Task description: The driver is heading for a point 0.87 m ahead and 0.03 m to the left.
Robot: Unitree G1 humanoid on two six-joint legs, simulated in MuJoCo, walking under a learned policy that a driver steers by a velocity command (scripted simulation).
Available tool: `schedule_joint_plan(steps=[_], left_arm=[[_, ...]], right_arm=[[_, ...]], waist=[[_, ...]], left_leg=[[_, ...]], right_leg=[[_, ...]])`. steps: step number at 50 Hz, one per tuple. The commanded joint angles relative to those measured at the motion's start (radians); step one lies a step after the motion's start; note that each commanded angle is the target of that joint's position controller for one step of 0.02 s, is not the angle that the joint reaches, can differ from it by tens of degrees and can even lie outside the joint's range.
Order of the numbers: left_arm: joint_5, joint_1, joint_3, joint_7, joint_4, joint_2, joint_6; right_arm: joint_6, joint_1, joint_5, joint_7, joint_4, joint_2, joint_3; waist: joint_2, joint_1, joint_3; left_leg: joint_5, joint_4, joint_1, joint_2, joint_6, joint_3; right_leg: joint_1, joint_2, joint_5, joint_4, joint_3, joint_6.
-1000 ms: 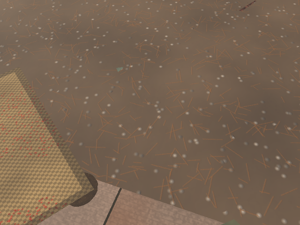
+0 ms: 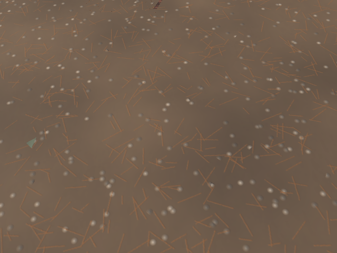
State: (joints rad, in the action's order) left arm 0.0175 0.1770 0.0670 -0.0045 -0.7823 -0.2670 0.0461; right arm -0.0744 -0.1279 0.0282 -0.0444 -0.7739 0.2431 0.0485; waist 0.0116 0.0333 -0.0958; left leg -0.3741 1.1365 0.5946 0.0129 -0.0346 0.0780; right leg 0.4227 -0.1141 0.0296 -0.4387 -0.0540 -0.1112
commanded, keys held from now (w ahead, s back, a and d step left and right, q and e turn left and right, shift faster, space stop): e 0.16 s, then no key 0.84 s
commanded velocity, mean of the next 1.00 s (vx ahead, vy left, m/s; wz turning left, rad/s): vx -0.02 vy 0.00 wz -0.23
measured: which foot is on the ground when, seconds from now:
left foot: up 0.00-0.20, down 0.22-1.00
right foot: down 0.00-0.22, up 0.24-0.56, down 0.58-1.00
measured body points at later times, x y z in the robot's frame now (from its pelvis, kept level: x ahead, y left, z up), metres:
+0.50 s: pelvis -0.03 +0.05 +0.01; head -0.01 +0.07 +0.46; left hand +0.12 +0.29 -0.13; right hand -0.01 -0.23 -0.09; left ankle -0.03 +0.14 -0.73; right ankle -0.11 -0.08 -0.69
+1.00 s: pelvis -0.07 +0.03 +0.02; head -0.07 +0.03 +0.47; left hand +0.03 +0.27 -0.13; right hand -0.10 -0.22 -0.14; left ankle -0.02 +0.15 -0.73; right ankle -0.11 -0.06 -0.73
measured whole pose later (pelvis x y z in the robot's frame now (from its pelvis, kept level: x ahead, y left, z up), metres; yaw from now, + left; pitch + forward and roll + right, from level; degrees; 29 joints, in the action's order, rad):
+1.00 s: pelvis -0.07 +0.03 +0.02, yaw -12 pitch -2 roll +0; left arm 0.01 0.23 0.00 -0.03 -1.04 -0.22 0.00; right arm -0.01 -0.26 0.01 -0.02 -1.05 0.22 0.02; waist 0.01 -0.02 -0.03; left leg -0.17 0.36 0.16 0.00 0.00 0.00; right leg 0.08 -0.05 0.23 -0.35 -0.05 -0.04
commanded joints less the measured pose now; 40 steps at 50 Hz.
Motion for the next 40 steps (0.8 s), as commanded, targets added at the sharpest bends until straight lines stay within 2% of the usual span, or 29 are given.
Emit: schedule_joint_plan(steps=[1, 4, 7, 9, 10, 11, 12, 13, 14, 15, 16, 17, 19, 22, 25, 26, 27, 28, 29, 30, 31, 32, 33, 34, 35, 37, 40], left_arm=[[0.003, -0.002, 0.039, -0.004, 0.072, -0.147, 0.002], [0.005, 0.018, 0.049, 0.000, 0.070, -0.158, 0.007], [0.006, -0.002, 0.055, 0.009, 0.071, -0.157, 0.017], [0.001, -0.023, 0.056, 0.015, 0.074, -0.146, 0.022], [-0.009, -0.054, 0.054, 0.013, 0.083, -0.136, 0.019], [-0.024, -0.019, 0.047, 0.007, 0.079, -0.099, 0.015], [-0.029, 0.030, 0.043, 0.001, 0.077, -0.052, 0.012], [0.016, -0.029, 0.065, -0.003, 0.072, -0.153, 0.002], [0.019, 0.005, 0.068, 0.006, 0.060, -0.147, -0.001], [0.022, 0.061, 0.059, 0.014, 0.040, -0.125, -0.002], [0.022, 0.096, 0.055, 0.018, 0.023, -0.117, 0.002], [0.022, 0.109, 0.051, 0.020, 0.008, -0.115, 0.005], [0.014, 0.051, 0.039, 0.018, 0.024, -0.101, 0.009], [-0.002, -0.013, 0.012, 0.007, 0.033, -0.061, 0.015], [-0.024, -0.016, -0.003, -0.004, 0.018, -0.061, 0.016], [-0.030, 0.000, -0.004, -0.010, 0.007, -0.063, 0.014], [-0.030, 0.035, -0.009, -0.016, -0.012, -0.054, 0.007], [-0.024, 0.066, -0.012, -0.023, -0.032, -0.056, -0.003], [-0.013, 0.076, -0.009, -0.030, -0.041, -0.088, -0.017], [0.007, 0.086, -0.004, -0.035, -0.042, -0.149, -0.029], [-0.008, 0.010, -0.020, -0.028, -0.055, -0.110, -0.033], [-0.010, -0.017, -0.030, -0.021, -0.048, -0.068, -0.040], [-0.008, -0.012, -0.033, -0.020, -0.058, -0.068, -0.045], [-0.004, 0.008, -0.034, -0.023, -0.079, -0.076, -0.046], [-0.009, 0.028, -0.034, -0.028, -0.097, -0.085, -0.050], [-0.012, 0.042, -0.036, -0.030, -0.127, -0.080, -0.052], [-0.010, 0.037, -0.043, -0.031, -0.154, -0.071, -0.053]], right_arm=[[-0.008, -0.107, 0.002, 0.001, 0.033, 0.081, 0.023], [0.004, -0.113, -0.011, 0.002, 0.038, 0.087, 0.023], [0.018, -0.178, -0.026, 0.001, 0.027, 0.086, 0.022], [0.028, -0.290, -0.027, -0.008, 0.002, 0.097, 0.026], [0.036, -0.381, -0.018, -0.016, -0.022, 0.105, 0.028], [0.045, -0.369, -0.012, -0.028, -0.021, 0.158, 0.040], [0.049, -0.209, -0.010, -0.029, 0.050, 0.253, 0.059], [0.052, -0.086, 0.011, -0.017, 0.076, 0.217, 0.047], [0.061, -0.041, 0.007, -0.012, 0.082, 0.163, 0.030], [0.070, 0.011, 0.006, -0.004, 0.085, 0.133, 0.022], [0.075, 0.025, 0.003, 0.001, 0.094, 0.133, 0.022], [0.077, 0.008, 0.000, 0.003, 0.100, 0.126, 0.020], [0.080, -0.085, -0.007, 0.007, 0.076, 0.118, 0.016], [0.085, -0.193, -0.010, 0.003, 0.029, 0.133, 0.015], [0.070, -0.208, -0.003, 0.011, 0.004, 0.170, 0.025], [0.065, -0.213, -0.003, 0.014, -0.007, 0.175, 0.027], [0.063, -0.202, -0.009, 0.016, -0.016, 0.174, 0.027], [0.065, -0.197, -0.013, 0.017, -0.023, 0.169, 0.026], [0.073, -0.207, -0.015, 0.019, -0.022, 0.144, 0.019], [0.085, -0.215, -0.016, 0.026, 0.000, 0.106, 0.010], [0.082, -0.190, -0.027, 0.023, -0.020, 0.055, -0.007], [0.077, -0.161, -0.017, 0.018, -0.038, 0.086, -0.003], [0.076, -0.128, -0.014, 0.020, -0.050, 0.109, 0.006], [0.075, -0.120, -0.016, 0.024, -0.060, 0.115, 0.007], [0.072, -0.123, -0.015, 0.027, -0.072, 0.119, 0.010], [0.073, -0.145, -0.017, 0.028, -0.108, 0.095, 0.002], [0.070, -0.147, -0.015, 0.026, -0.157, 0.084, -0.002]], waist=[[-0.148, -0.017, 0.190], [-0.168, 0.000, 0.184], [-0.196, -0.016, 0.180], [-0.231, -0.054, 0.170], [-0.233, -0.100, 0.154], [-0.060, -0.082, 0.129], [0.238, -0.031, 0.127], [0.111, -0.021, 0.016], [0.061, 0.028, 0.036], [0.065, 0.070, 0.048], [0.106, 0.070, 0.078], [0.133, 0.046, 0.085], [0.138, -0.011, 0.083], [0.160, -0.072, 0.105], [0.211, -0.090, 0.113], [0.212, -0.084, 0.109], [0.185, -0.055, 0.108], [0.153, -0.037, 0.116], [0.110, -0.047, 0.150], [-0.035, -0.075, 0.188], [-0.138, -0.088, 0.129], [-0.119, -0.069, 0.103], [-0.110, -0.049, 0.090], [-0.110, -0.043, 0.080], [-0.111, -0.043, 0.069], [-0.090, -0.049, 0.062], [-0.056, -0.050, 0.035]], left_leg=[[0.023, -0.073, -0.062, -0.020, -0.006, -0.018], [-0.024, -0.210, -0.114, -0.041, 0.008, -0.025], [-0.083, -0.404, -0.277, -0.095, 0.050, -0.056], [-0.089, -0.600, -0.412, -0.128, 0.091, -0.082], [-0.012, -0.786, -0.523, -0.121, 0.116, -0.100], [-0.088, -0.956, -0.554, 0.015, 0.140, 0.053], [-0.265, -1.029, -0.444, 0.352, 0.248, 0.473], [-0.129, -1.015, -0.225, 0.367, 0.294, 0.430], [0.007, -0.970, -0.169, 0.288, 0.270, 0.320], [0.119, -0.929, -0.173, 0.210, 0.220, 0.207], [0.194, -0.904, -0.227, 0.165, 0.199, 0.143], [0.284, -0.880, -0.277, 0.148, 0.207, 0.108], [0.423, -0.842, -0.420, 0.156, 0.230, 0.103], [0.556, -0.790, -0.584, 0.179, 0.234, 0.113], [0.640, -0.757, -0.571, 0.176, 0.229, 0.108], [0.695, -0.740, -0.569, 0.177, 0.225, 0.113], [0.735, -0.713, -0.552, 0.168, 0.204, 0.103], [0.719, -0.697, -0.502, 0.165, 0.168, 0.099], [0.622, -0.697, -0.435, 0.155, 0.124, 0.096], [0.417, -0.649, -0.334, 0.104, 0.087, 0.041], [0.195, -0.771, -0.386, 0.046, 0.071, -0.012], [0.208, -0.778, -0.424, 0.045, 0.063, -0.007], [0.256, -0.780, -0.438, 0.039, 0.063, -0.003], [0.304, -0.780, -0.466, 0.046, 0.064, -0.001], [0.329, -0.777, -0.481, 0.053, 0.065, 0.001], [0.325, -0.789, -0.486, 0.061, 0.062, 0.003], [0.294, -0.801, -0.483, 0.060, 0.056, 0.003]], right_leg=[[-0.126, 0.237, 0.323, 0.213, -0.342, -0.071], [-0.154, 0.248, 0.419, 0.251, -0.410, -0.056], [-0.113, 0.224, 0.449, 0.286, -0.420, -0.013], [-0.079, 0.198, 0.455, 0.319, -0.420, 0.034], [-0.026, 0.146, 0.449, 0.316, -0.370, 0.088], [0.037, 0.060, 0.487, 0.126, -0.272, 0.132], [0.142, -0.102, 0.511, -0.261, -0.071, 0.141], [0.170, -0.055, 0.471, -0.455, -0.106, 0.138], [0.073, -0.059, 0.401, -0.579, -0.133, 0.121], [0.041, -0.056, 0.337, -0.660, -0.128, 0.110], [0.041, -0.059, 0.314, -0.723, -0.106, 0.111], [0.062, -0.057, 0.325, -0.759, -0.084, 0.121], [0.118, -0.032, 0.359, -0.667, -0.075, 0.146], [0.077, 0.008, 0.422, -0.409, -0.056, 0.169], [-0.086, 0.025, 0.480, -0.167, 0.044, 0.151], [-0.125, 0.027, 0.426, -0.078, 0.057, 0.141], [-0.193, 0.034, 0.297, 0.067, 0.063, 0.129], [-0.298, 0.065, 0.119, 0.202, 0.034, 0.117], [-0.414, 0.135, 0.055, 0.232, -0.047, 0.101], [-0.519, 0.284, -0.174, 0.152, -0.188, 0.071], [-0.366, 0.315, -0.281, 0.107, -0.173, 0.010], [-0.337, 0.279, -0.186, 0.115, -0.157, 0.019], [-0.319, 0.244, -0.095, 0.125, -0.140, 0.039], [-0.295, 0.225, -0.055, 0.136, -0.130, 0.049], [-0.275, 0.214, -0.027, 0.144, -0.125, 0.055], [-0.268, 0.204, 0.030, 0.155, -0.118, 0.058], [-0.239, 0.203, 0.109, 0.174, -0.124, 0.054]])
